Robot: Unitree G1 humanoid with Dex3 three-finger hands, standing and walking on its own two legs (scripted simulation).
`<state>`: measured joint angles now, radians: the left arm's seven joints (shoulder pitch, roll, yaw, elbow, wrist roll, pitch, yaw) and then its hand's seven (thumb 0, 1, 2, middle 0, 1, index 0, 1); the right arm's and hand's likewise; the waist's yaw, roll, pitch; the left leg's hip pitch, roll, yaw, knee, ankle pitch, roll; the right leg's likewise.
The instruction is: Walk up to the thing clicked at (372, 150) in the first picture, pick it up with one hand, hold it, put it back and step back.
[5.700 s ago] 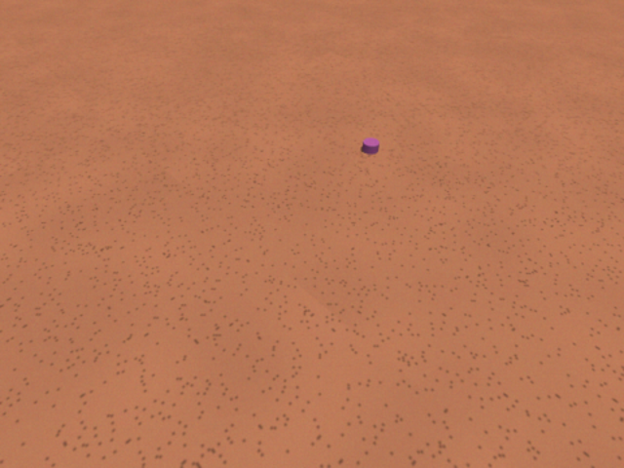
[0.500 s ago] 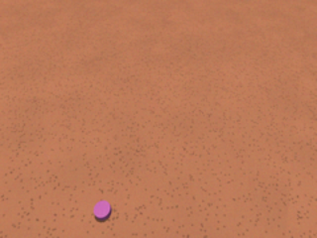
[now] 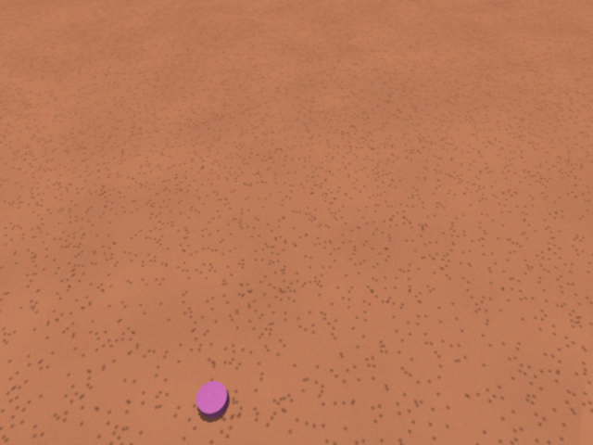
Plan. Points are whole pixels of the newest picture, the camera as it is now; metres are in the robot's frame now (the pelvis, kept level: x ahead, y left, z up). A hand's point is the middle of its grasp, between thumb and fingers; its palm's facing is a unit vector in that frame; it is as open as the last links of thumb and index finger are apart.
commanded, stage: walk up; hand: left
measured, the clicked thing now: (213, 399) +0.42 +0.28 -0.73
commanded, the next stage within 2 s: stand in 0.96 s
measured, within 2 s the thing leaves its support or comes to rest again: neither
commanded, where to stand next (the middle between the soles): +0.09 -0.03 m, yaw +2 degrees
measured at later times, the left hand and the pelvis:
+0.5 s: hand out of the picture +0.10 +0.26 -0.13, palm faces +0.03 -0.94 -0.34, open 7.4 cm; pelvis +0.00 +0.00 +0.02, yaw +1 degrees
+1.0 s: hand out of the picture +0.11 +0.25 -0.13, palm faces +0.04 -0.94 -0.34, open 7.4 cm; pelvis +0.02 -0.01 +0.02, yaw +2 degrees
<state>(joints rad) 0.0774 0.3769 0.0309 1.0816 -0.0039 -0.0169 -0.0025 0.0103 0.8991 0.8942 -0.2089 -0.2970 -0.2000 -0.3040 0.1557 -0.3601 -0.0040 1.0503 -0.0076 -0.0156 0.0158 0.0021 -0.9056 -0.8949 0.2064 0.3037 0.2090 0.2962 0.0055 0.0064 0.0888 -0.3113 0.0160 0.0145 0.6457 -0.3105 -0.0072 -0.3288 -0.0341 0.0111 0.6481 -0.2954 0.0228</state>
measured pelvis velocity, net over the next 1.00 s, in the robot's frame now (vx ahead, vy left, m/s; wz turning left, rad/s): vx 0.02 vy -0.01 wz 0.04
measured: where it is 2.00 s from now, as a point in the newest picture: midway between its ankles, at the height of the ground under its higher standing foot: outside the picture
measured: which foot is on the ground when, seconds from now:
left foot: down 0.00-1.00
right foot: down 0.00-1.00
